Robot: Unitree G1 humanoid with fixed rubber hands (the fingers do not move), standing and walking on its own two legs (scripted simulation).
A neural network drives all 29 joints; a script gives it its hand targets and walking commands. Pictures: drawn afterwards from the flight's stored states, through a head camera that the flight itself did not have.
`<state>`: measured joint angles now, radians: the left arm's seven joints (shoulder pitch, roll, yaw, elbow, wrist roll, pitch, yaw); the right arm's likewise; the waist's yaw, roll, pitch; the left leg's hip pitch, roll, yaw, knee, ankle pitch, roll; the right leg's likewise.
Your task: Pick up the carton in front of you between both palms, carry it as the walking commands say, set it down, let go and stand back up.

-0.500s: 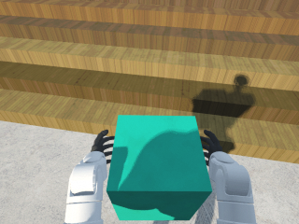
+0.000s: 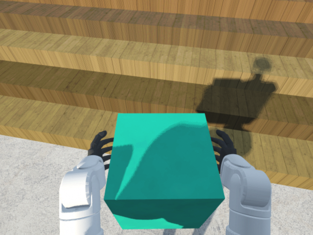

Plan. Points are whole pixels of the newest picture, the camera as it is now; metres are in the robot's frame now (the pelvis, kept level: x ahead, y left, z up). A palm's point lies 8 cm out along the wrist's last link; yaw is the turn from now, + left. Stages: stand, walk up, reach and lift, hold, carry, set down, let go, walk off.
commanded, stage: carry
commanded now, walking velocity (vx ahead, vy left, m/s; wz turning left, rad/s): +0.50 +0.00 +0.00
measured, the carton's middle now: (161, 174) +0.27 +0.00 +0.01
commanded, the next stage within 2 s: none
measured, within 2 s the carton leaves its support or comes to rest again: neither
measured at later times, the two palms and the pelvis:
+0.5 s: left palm (118, 47) +0.70 +0.15 +0.13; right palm (202, 51) +0.67 -0.15 +0.14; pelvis +0.31 +0.04 -0.01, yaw -4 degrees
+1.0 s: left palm (124, 15) +1.00 +0.16 +0.14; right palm (188, 14) +1.02 -0.14 +0.13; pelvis +0.61 -0.01 +0.00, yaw -2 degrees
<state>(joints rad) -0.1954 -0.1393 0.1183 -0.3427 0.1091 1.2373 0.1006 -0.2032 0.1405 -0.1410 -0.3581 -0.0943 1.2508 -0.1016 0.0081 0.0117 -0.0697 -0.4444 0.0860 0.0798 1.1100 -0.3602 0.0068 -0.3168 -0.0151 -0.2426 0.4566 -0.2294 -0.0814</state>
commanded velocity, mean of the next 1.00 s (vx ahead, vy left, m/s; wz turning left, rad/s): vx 0.50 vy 0.00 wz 0.00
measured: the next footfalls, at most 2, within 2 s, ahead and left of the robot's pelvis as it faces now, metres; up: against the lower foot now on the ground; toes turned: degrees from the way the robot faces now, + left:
left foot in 0.32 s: +0.40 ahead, +0.09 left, +0.00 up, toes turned +6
right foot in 0.76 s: +0.60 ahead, -0.07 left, +0.00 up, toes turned -7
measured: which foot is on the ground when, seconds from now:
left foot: up 0.00-0.30, down 0.32-0.80, up 0.82-1.00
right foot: down 0.00-0.34, up 0.36-0.74, down 0.76-1.00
